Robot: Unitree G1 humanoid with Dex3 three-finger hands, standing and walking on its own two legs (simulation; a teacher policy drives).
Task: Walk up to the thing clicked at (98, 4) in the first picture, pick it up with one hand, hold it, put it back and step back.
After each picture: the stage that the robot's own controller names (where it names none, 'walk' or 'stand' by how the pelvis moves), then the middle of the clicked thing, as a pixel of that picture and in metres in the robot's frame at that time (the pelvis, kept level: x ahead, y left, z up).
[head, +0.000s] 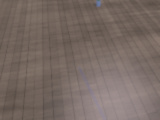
stand; (98, 2) +2.38 -0.24 -0.72
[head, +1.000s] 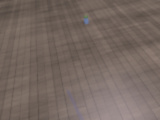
walk; (86, 19) +2.25 +0.13 -0.69
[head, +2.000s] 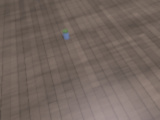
walk; (66, 34) +1.56 +0.38 -0.72
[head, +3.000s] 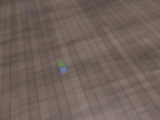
walk; (62, 67) +1.04 +0.32 -0.72
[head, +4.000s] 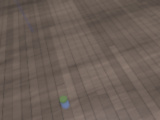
walk; (64, 102) +0.66 +0.27 -0.72
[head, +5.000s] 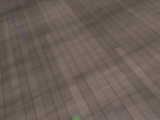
walk; out of the picture +0.45 +0.19 -0.69
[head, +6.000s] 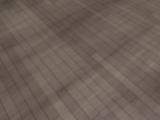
stand; out of the picture +0.31 +0.15 -0.72
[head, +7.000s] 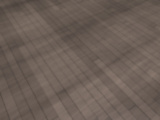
stand; out of the picture +0.35 +0.14 -0.72
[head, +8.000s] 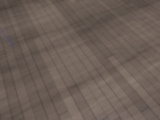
walk; out of the picture +0.34 +0.11 -0.71
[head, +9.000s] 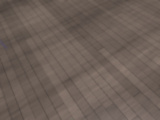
walk; out of the picture +0.42 +0.17 -0.70
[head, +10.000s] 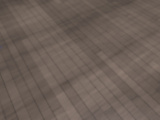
walk; out of the picture +0.40 +0.12 -0.70
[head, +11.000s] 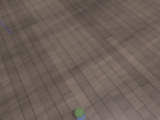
stand; (80, 114) +0.43 +0.11 -0.70
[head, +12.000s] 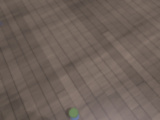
walk; (74, 114) +0.37 +0.10 -0.69
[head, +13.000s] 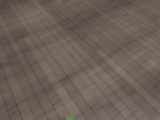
walk; out of the picture +0.47 +0.13 -0.70
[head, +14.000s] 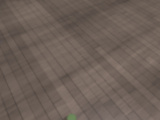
stand; out of the picture +0.46 +0.10 -0.69
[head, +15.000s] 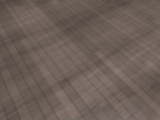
stand; out of the picture +0.45 +0.12 -0.72
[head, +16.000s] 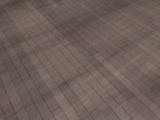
stand; out of the picture +0.43 +0.14 -0.72
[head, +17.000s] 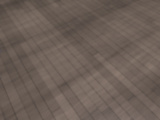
stand; out of the picture +0.42 +0.14 -0.72
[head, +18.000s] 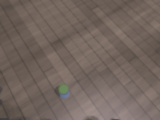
go down; (64, 91) +0.47 +0.12 -0.57
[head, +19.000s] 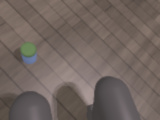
go down; (29, 53) +0.53 +0.15 -0.31
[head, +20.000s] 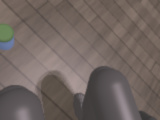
close in; (4, 37) +0.53 +0.17 -0.28
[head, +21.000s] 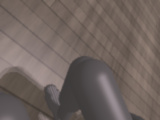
close in; out of the picture +0.52 +0.20 -0.26
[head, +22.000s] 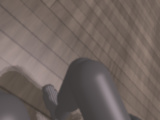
close; out of the picture +0.51 +0.20 -0.27
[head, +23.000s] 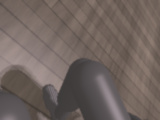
close; out of the picture +0.49 +0.20 -0.27
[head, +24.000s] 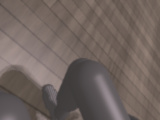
close; out of the picture +0.43 +0.17 -0.30
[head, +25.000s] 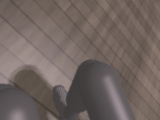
lift; out of the picture +0.43 +0.16 -0.30
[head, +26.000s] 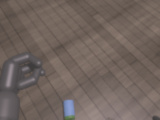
lift; (69, 110) +0.40 +0.09 -0.58
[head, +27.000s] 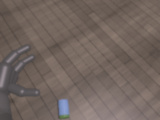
close in; (63, 109) +0.39 +0.10 -0.62
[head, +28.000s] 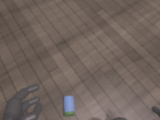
walk; (69, 106) +0.41 +0.10 -0.56
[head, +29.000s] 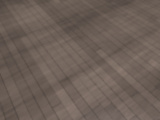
stand; out of the picture +0.36 +0.10 -0.68
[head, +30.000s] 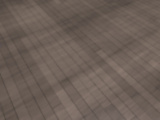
hold; out of the picture +0.35 +0.11 -0.68
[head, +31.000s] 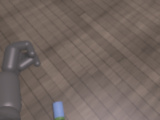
crouch; (58, 111) +0.39 +0.13 -0.64
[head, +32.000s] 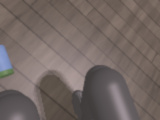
lower; (0, 62) +0.45 +0.17 -0.30
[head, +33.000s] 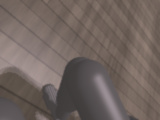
lower; out of the picture +0.43 +0.20 -0.29
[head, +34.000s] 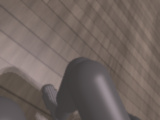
lower; out of the picture +0.42 +0.20 -0.29
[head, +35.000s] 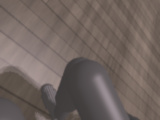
lower; out of the picture +0.42 +0.21 -0.30
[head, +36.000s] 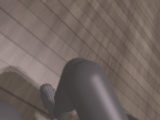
lower; out of the picture +0.42 +0.21 -0.30
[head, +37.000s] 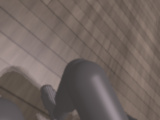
open; out of the picture +0.42 +0.21 -0.31
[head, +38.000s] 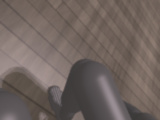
withdraw; out of the picture +0.42 +0.20 -0.29
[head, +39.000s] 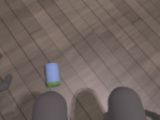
walk; (52, 75) +0.44 +0.14 -0.39
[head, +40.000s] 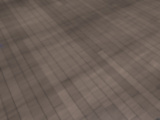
stand; out of the picture +0.37 +0.13 -0.68
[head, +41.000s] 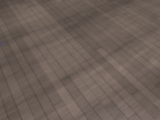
stand; out of the picture +0.37 +0.14 -0.69
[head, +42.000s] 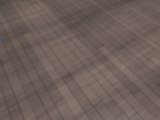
stand; out of the picture +0.37 +0.13 -0.69
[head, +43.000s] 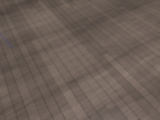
stand; out of the picture +0.37 +0.13 -0.75
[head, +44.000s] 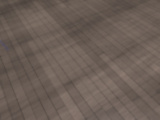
stand; out of the picture +0.35 +0.15 -0.75
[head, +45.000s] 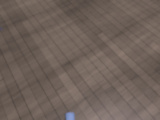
walk; out of the picture +0.38 +0.13 -0.74
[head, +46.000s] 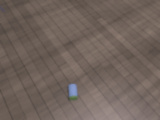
walk; (73, 92) +0.59 +0.07 -0.72
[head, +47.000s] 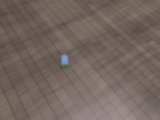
walk; (64, 61) +0.91 +0.16 -0.73
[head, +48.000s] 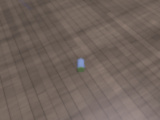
stand; (80, 65) +0.98 +0.11 -0.73
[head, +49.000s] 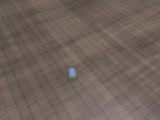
stand; (72, 74) +0.96 +0.13 -0.75
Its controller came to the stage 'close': yes
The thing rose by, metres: 0.01
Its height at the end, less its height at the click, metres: -0.02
